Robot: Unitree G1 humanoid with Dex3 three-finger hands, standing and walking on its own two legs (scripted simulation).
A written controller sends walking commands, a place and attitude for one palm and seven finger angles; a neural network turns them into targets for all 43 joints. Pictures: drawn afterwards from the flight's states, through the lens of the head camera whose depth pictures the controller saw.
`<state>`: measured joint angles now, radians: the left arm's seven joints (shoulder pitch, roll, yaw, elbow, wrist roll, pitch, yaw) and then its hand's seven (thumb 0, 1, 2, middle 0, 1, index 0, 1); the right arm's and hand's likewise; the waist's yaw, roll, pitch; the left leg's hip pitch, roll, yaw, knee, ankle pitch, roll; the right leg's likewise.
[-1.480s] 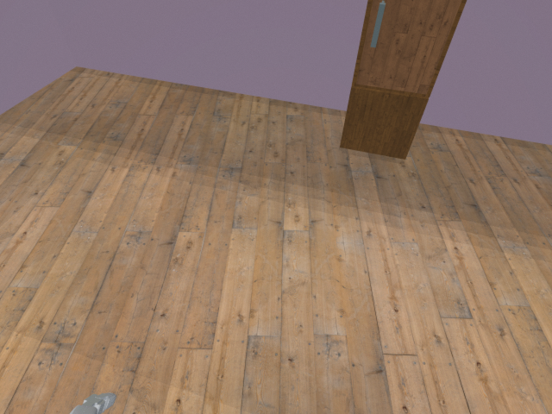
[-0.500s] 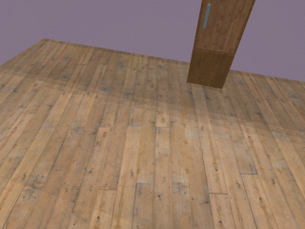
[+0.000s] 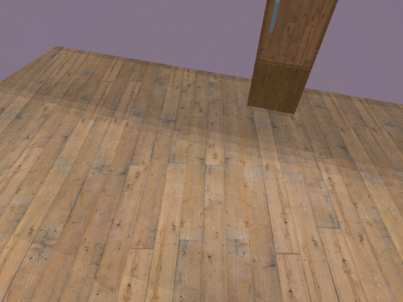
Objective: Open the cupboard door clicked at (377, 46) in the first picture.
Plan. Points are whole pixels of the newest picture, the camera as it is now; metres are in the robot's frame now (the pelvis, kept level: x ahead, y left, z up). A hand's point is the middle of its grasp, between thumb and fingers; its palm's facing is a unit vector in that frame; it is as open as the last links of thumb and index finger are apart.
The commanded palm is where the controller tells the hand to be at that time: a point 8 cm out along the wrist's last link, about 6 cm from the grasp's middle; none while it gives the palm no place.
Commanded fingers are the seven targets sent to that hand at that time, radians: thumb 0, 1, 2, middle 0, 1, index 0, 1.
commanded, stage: walk to a spot facing it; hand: left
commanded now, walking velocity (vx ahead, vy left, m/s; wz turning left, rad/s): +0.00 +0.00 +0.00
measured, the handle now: (274, 15) +1.66 -0.36 -0.06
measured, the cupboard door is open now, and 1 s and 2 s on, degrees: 0 0 0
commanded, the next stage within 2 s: none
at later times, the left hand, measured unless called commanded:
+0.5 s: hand out of the picture +0.13 +0.15 -0.18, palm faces -0.13 -0.96 -0.23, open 7.4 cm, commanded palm none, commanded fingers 0.00 0.90 0.90 -0.20 -0.30 -0.20 -0.30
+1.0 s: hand (156, 237) +0.33 +0.15 -0.21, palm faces -0.29 -0.94 -0.15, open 7.4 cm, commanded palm none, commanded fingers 0.00 0.90 0.90 -0.20 -0.30 -0.20 -0.30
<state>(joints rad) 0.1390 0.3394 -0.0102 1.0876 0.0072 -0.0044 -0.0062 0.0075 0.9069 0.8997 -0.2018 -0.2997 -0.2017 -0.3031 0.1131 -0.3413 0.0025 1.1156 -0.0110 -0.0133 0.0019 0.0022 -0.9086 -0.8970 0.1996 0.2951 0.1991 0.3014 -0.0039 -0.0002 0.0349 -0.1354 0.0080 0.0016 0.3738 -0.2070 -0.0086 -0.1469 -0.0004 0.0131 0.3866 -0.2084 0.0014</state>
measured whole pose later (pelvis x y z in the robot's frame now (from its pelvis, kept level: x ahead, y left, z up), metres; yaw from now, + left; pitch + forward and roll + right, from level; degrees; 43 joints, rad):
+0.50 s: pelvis +0.08 -0.05 -0.03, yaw -10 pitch -1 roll +0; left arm 0.31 0.20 0.04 1.00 0.01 -0.04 -0.03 0.01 0.91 0.90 -0.20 -0.30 -0.20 -0.30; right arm 0.30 -0.25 -0.03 1.10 -0.02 0.00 0.00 0.00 -0.91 -0.90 0.20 0.29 0.20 0.30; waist 0.02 0.04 0.07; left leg -0.27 0.11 0.08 0.99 -0.50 -0.03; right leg -0.30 0.02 -0.09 0.68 -0.35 -0.06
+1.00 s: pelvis +0.31 -0.03 -0.03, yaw -23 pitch -1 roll -1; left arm 0.39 0.19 0.06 1.09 0.01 -0.03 0.00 0.01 0.91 0.90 -0.20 -0.30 -0.20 -0.30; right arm 0.11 -0.14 -0.02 0.96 -0.03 -0.08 0.01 0.00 -0.91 -0.90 0.20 0.29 0.20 0.30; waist 0.03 -0.04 0.06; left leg -0.40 0.07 0.17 0.68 -0.27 0.06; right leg -0.20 0.02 0.07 1.05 -0.49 -0.03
